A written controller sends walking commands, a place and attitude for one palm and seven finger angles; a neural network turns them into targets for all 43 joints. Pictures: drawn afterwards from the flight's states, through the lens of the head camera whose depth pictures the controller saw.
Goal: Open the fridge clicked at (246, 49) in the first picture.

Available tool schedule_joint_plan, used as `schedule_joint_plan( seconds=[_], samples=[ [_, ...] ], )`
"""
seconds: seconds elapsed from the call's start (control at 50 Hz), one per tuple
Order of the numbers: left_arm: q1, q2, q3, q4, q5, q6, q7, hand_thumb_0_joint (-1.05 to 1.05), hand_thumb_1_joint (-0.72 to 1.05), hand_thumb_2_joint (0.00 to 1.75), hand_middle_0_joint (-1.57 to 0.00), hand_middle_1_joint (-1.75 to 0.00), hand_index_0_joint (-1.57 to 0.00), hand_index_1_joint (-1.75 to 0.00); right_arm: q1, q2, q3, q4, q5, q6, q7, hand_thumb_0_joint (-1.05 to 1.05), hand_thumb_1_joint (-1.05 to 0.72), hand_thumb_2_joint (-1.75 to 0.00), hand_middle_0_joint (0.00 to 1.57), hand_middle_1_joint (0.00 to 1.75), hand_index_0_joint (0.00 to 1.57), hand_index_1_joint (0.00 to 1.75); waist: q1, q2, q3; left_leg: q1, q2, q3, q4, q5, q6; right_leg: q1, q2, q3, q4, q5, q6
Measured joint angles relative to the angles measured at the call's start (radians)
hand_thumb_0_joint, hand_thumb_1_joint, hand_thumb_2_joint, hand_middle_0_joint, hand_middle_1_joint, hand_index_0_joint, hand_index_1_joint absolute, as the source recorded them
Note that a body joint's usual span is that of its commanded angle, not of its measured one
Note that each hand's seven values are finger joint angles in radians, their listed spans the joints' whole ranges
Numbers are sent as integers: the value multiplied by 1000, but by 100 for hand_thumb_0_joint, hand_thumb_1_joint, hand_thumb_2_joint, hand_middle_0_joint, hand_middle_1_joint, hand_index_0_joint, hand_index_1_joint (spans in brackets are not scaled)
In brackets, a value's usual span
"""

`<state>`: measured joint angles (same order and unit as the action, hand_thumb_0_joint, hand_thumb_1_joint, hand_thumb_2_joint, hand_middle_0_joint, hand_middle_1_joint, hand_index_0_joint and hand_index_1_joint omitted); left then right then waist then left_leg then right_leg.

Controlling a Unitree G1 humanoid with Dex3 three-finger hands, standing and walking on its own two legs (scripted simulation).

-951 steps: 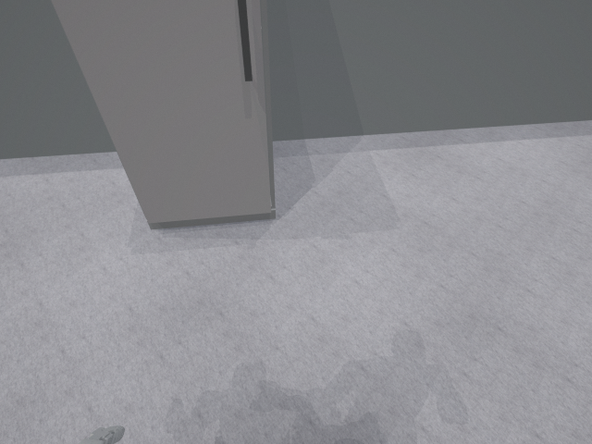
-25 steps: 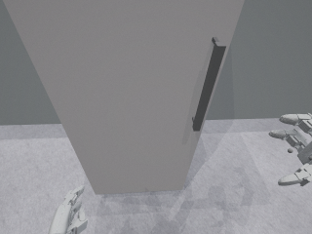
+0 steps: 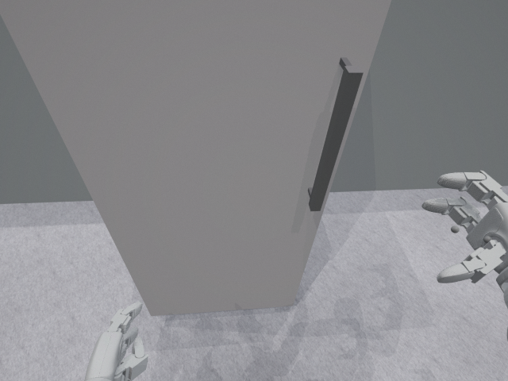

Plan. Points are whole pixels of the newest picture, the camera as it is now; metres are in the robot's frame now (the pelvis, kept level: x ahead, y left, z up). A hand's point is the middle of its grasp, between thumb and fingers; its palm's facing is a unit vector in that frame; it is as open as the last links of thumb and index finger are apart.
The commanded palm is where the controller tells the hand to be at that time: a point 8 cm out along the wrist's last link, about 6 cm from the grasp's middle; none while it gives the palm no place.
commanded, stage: move the hooked fingers beside the handle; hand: right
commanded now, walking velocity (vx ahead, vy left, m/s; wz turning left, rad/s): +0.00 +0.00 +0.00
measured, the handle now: (327, 145) +0.50 -0.12 +0.12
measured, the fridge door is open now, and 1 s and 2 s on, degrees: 0 0 0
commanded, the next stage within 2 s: none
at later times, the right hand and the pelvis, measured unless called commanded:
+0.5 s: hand (422, 201) +0.35 -0.24 +0.15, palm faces -0.06 +1.00 -0.02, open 14.0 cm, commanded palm +0.33 -0.28 +0.15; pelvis +0.00 +0.00 +0.00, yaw +1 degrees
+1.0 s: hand (392, 176) +0.41 -0.21 +0.14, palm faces -0.08 +1.00 +0.00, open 14.0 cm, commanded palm +0.39 -0.26 +0.14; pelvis +0.01 +0.00 +0.00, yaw +1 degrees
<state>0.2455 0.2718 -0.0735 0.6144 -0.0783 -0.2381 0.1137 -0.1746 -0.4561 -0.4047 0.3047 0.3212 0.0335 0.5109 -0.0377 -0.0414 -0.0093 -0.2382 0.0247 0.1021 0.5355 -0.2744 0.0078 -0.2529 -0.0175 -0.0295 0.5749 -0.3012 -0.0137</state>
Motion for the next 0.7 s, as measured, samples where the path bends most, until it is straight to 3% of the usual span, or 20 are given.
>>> schedule_joint_plan(
  seconds=[0.18, 0.34, 0.7],
  samples=[
    [18, 2, 6, -4, -1, 16, -8, 1, 91, 89, -20, -30, -20, -30, -45, -1, 3, 53, -4, 0, -18, -1, 50, -30, 30, 120, 31, 120, 25, 4, -15, -18, -2, -14, 3, 0, 1, -6, -2, -14, -10, 2, 1],
    [37, 10, 17, 4, -3, 29, -3, 1, 91, 89, -20, -30, -20, -30, -78, 8, 11, 79, -13, -16, -36, -1, 50, -30, 30, 120, 30, 120, 29, 6, -14, -27, -5, -16, 6, -1, 3, -14, -5, -15, -7, 0, 3],
    [41, 10, 16, 12, -1, 69, -7, 1, 91, 89, -20, -30, -20, -30, -273, 2, 53, 295, -59, -37, -74, -1, 50, -30, 30, 120, 30, 120, 58, 14, -19, -70, -8, -19, 19, -2, 8, -52, -9, -18, -1, 2, 7]
  ],
)
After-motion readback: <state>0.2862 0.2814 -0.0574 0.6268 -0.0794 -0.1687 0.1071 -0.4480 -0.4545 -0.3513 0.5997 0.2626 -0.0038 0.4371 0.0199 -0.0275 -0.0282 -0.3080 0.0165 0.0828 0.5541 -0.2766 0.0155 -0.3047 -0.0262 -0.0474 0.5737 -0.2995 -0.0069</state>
